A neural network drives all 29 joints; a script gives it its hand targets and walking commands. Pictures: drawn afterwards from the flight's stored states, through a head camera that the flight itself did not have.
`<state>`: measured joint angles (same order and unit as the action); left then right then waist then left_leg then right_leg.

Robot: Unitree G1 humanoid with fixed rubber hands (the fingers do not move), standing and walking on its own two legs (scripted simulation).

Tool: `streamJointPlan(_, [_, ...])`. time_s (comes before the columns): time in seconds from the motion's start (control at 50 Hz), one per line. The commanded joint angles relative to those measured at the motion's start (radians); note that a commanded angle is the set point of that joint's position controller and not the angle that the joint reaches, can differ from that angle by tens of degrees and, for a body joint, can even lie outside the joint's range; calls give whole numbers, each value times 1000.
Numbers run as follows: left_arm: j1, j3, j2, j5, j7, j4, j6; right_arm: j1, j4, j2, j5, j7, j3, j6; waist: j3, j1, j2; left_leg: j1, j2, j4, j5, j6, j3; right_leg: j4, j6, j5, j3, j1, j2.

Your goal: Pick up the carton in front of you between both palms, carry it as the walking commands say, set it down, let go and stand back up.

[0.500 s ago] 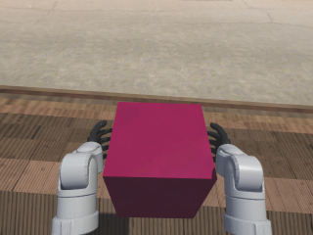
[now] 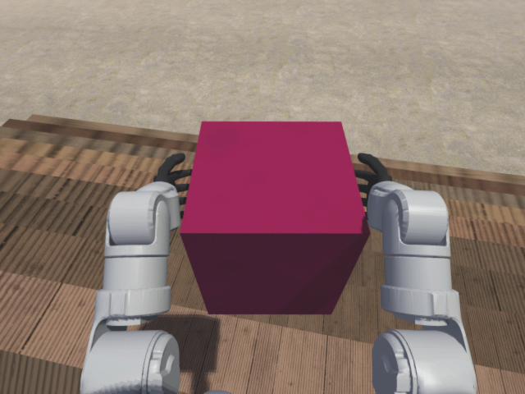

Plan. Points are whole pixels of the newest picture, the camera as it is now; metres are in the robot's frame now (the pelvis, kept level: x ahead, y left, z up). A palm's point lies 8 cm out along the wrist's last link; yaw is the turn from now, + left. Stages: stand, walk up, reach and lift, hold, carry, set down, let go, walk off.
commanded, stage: carry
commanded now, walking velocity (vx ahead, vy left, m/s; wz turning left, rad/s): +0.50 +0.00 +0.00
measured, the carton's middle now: (270, 224) +0.38 +0.02 +0.04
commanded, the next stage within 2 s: none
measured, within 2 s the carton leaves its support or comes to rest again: neither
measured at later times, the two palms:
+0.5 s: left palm (221, 109) +0.73 +0.16 -0.01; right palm (347, 124) +0.69 -0.14 -0.01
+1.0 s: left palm (216, 116) +1.05 +0.26 -0.28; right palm (296, 108) +1.09 -0.04 -0.27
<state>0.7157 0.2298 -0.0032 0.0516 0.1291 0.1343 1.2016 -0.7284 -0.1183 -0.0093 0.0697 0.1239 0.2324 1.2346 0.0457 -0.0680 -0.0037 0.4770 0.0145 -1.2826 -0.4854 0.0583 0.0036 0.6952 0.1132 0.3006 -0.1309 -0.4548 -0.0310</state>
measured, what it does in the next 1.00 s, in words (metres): goes down: left foot 0.17 m lower, then right foot 0.17 m lower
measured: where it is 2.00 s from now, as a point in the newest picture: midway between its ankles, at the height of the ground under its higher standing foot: (260, 201)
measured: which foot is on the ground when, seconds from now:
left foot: up 0.00-0.38, down 0.40-0.82, up 0.84-1.00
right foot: down 0.00-0.42, up 0.44-0.80, down 0.82-1.00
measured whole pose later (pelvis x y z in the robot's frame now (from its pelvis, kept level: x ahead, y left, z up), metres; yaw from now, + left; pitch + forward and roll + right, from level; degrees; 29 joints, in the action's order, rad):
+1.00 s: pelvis +0.72 +0.04 -0.36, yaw +1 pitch +3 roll -1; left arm 0.62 0.13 0.01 -0.04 0.20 0.19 1.06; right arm -0.57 -0.12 -0.06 0.10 0.09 0.28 1.07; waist 0.04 -0.17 -0.04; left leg 0.71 0.01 -1.28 -0.43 0.04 -0.05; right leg 0.79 0.17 0.49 -0.07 -0.34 -0.16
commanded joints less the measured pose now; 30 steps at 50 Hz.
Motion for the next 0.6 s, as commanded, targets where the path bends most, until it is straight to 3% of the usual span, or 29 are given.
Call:
streamJointPlan(0.0, [812,-669,-1191,-530,-279,-182,-5,-656,114,-1060,-341,-191,-595,-36,-516,18,-56,206,-63,113,80,-11,-53,-182,114,-524,429,524,297])
streamJointPlan(0.02, [810,-677,-1197,-535,-277,-200,-8,-640,120,-1071,-338,-186,-602,-41,-515,18,-56,206,-64,171,84,-17,-44,-178,120,-524,407,516,292])
streamJointPlan(0.08, [758,-693,-1168,-522,-267,-232,-14,-599,143,-1066,-334,-174,-623,-51,-533,-6,-84,252,-37,240,123,-22,30,-133,120,-775,328,576,271])
streamJointPlan(0.1, [746,-698,-1146,-513,-264,-241,-15,-587,156,-1061,-331,-172,-632,-53,-568,-3,-109,279,-57,186,242,-6,24,-83,116,-850,314,638,276])
streamJointPlan(0.14, [696,-706,-1117,-493,-263,-232,-16,-579,157,-1040,-327,-171,-654,-52,-565,-24,-116,370,-44,149,337,2,46,-20,91,-816,273,699,243])
streamJointPlan(0.16, [669,-703,-1108,-480,-263,-211,-14,-576,156,-1041,-323,-175,-660,-51,-538,-48,-126,508,-67,182,368,2,-10,8,76,-741,319,819,247])
streamJointPlan(0.18, [649,-705,-1096,-471,-266,-191,-13,-570,143,-1030,-322,-179,-673,-48,-480,-88,-77,596,-49,299,413,-7,8,25,64,-655,309,859,212])
streamJointPlan(0.2, [628,-700,-1083,-457,-267,-161,-14,-562,125,-1024,-319,-185,-672,-45,-448,-105,-68,592,-32,382,486,-13,34,52,69,-656,308,839,192])
streamJointPlan(0.22, [605,-696,-1079,-451,-269,-134,-15,-537,95,-1010,-310,-193,-665,-44,-399,-109,-23,499,-17,548,678,-31,52,70,59,-524,252,721,140])
streamJointPlan(0.24, [592,-687,-1080,-445,-274,-99,-18,-525,76,-992,-309,-198,-657,-42,-386,-96,-33,309,2,679,831,-27,85,65,45,-436,196,577,97])
streamJointPlan(0.26, [592,-685,-1085,-443,-280,-75,-23,-513,58,-985,-308,-201,-649,-44,-366,-76,-53,122,9,763,974,-18,113,76,38,-331,138,427,76])
streamJointPlan(0.28, [606,-677,-1092,-446,-287,-45,-30,-530,45,-983,-310,-203,-639,-45,-330,-62,-111,-29,20,774,1072,-12,148,64,31,-244,110,291,65])
streamJointPlan(0.3, [597,-663,-1098,-440,-294,-3,-35,-556,30,-976,-303,-205,-621,-47,-301,-40,-135,-123,0,764,1114,4,129,103,29,-188,126,208,79])
streamJointPlan(0.32, [604,-656,-1106,-443,-301,16,-37,-527,5,-973,-285,-207,-601,-50,-411,75,-149,-402,22,571,1221,32,193,256,-20,-264,46,105,107])
streamJointPlan(0.34, [606,-648,-1108,-445,-305,34,-39,-529,-8,-934,-276,-212,-574,-54,-461,173,-116,-544,45,544,1066,30,208,421,-55,-416,13,64,114])
streamJointPlan(0.36, [639,-636,-1115,-447,-299,27,-42,-549,-17,-926,-283,-220,-560,-56,-431,268,-33,-645,23,621,921,52,185,653,-79,-532,9,-2,129])
streamJointPlan(0.38, [699,-615,-1090,-434,-287,20,-35,-558,-39,-935,-302,-229,-550,-55,-366,374,142,-684,-64,786,883,125,79,1069,-109,-186,12,-120,44])
streamJointPlan(0.4, [676,-583,-1050,-396,-265,67,-24,-546,-79,-950,-343,-238,-535,-46,-219,338,125,-504,-148,943,881,134,-32,1268,-86,399,47,-152,-79])
streamJointPlan(0.42, [667,-518,-993,-361,-251,100,-1,-610,-85,-928,-372,-243,-544,-39,-225,121,262,-639,-224,606,1506,48,-125,1101,-60,366,215,-336,-47])
streamJointPlan(0.44, [628,-481,-944,-324,-230,123,8,-650,-103,-971,-423,-248,-557,-31,-307,94,189,-630,-249,630,1391,34,-205,950,-70,283,205,-301,-1])
streamJointPlan(0.46, [634,-464,-937,-315,-214,124,4,-701,-90,-1001,-465,-258,-561,-34,-281,88,157,-564,-204,649,1160,26,-224,812,-71,144,209,-360,6])
streamJointPlan(0.48, [642,-462,-953,-302,-196,103,-6,-758,-63,-1058,-512,-262,-581,-37,-352,87,63,-522,-205,661,1038,25,-300,751,-90,111,188,-324,49])
streamJointPlan(0.5, [656,-459,-974,-305,-189,63,-8,-803,-23,-1085,-537,-262,-613,-46,-355,81,118,-468,-272,625,1192,108,-345,611,-100,48,201,-340,60])
streamJointPlan(0.52, [713,-468,-998,-315,-182,3,-10,-850,19,-1139,-553,-257,-630,-57,-425,107,143,-478,-317,626,1115,182,-461,539,-110,68,217,-321,71])
streamJointPlan(0.54, [746,-481,-1021,-329,-179,-38,-15,-848,38,-1171,-564,-252,-630,-65,-424,114,98,-425,-320,640,1076,208,-506,596,-125,76,201,-307,72])
streamJointPlan(0.56, [734,-498,-1040,-337,-177,-61,-24,-852,73,-1190,-576,-247,-643,-73,-433,108,0,-441,-311,623,1052,191,-501,571,-130,88,203,-339,83])
streamJointPlan(0.58, [717,-501,-1050,-343,-178,-84,-36,-855,111,-1191,-583,-241,-646,-81,-463,108,0,-482,-289,553,1126,152,-448,632,-110,-62,191,-366,102])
